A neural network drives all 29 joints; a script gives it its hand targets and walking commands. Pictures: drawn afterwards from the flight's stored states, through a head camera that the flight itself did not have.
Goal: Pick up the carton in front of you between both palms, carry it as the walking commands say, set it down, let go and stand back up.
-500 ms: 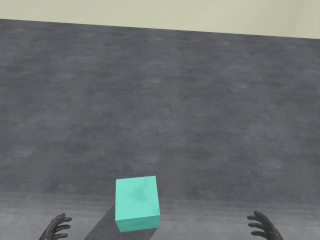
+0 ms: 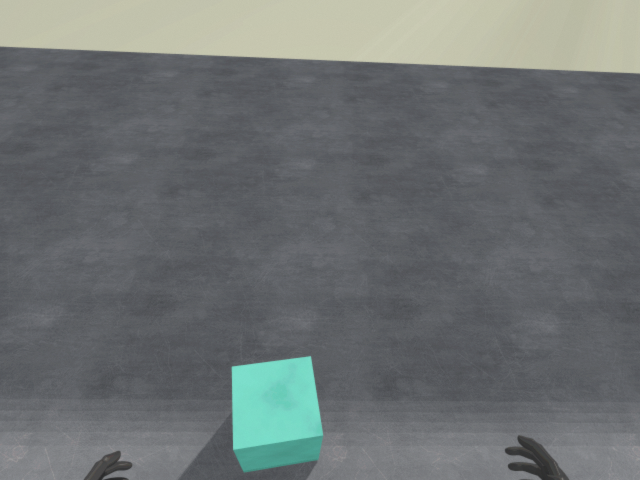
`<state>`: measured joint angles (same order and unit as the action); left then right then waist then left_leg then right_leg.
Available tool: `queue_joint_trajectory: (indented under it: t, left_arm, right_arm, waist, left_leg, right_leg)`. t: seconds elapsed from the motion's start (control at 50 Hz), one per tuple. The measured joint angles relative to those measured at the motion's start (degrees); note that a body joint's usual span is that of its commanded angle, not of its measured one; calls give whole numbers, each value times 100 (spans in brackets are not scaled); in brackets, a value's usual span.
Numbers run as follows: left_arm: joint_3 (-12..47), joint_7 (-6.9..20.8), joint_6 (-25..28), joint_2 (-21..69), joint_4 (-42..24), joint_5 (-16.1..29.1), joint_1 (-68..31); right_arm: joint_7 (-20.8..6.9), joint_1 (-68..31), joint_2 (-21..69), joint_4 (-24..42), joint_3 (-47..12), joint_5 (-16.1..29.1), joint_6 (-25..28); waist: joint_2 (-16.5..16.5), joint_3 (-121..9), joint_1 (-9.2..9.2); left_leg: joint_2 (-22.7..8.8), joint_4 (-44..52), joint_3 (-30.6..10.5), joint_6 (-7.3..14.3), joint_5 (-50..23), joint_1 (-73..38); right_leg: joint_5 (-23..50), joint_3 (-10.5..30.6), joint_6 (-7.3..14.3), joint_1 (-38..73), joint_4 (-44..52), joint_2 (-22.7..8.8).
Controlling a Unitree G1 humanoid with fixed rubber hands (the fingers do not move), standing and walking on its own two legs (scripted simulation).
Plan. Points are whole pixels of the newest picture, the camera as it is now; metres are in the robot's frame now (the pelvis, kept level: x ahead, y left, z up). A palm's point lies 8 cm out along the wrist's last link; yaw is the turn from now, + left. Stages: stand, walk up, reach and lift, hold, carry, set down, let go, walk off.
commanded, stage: stand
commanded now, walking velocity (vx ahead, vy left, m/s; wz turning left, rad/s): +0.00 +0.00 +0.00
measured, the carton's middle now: (276, 415) +0.40 +0.08 -0.65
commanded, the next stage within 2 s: none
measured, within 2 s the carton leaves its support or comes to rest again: neither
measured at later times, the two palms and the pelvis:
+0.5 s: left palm out of the picture +0.07 +0.30 -0.11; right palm out of the picture +0.08 -0.30 -0.09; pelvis -0.02 +0.00 +0.00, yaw +0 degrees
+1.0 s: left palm out of the picture +0.05 +0.31 -0.11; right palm out of the picture +0.07 -0.31 -0.09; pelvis -0.03 +0.00 +0.01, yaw +0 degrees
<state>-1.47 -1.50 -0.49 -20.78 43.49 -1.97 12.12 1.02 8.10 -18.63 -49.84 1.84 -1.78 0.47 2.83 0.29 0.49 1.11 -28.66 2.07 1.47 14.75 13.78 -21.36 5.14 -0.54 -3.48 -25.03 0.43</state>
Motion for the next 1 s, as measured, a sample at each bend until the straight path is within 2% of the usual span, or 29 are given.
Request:
queue_joint_trajectory:
  t: [0.54,1.0]
  left_arm:
    - [81,39,65,-118,844,30,-44]
    - [94,52,85,-177,1212,69,-169]
  right_arm:
    - [-42,-109,-188,-712,-48,69,17]
    - [-48,-210,-271,-1013,-104,113,28]
  waist:
    - [-76,72,-27]
    - [-103,138,-9]
  left_leg:
    - [-3,395,-14,25,-373,-179]
    - [8,589,-37,30,-518,-272]
  right_leg:
    - [345,-11,-25,151,342,-4]
    - [479,-33,-31,246,528,-16]
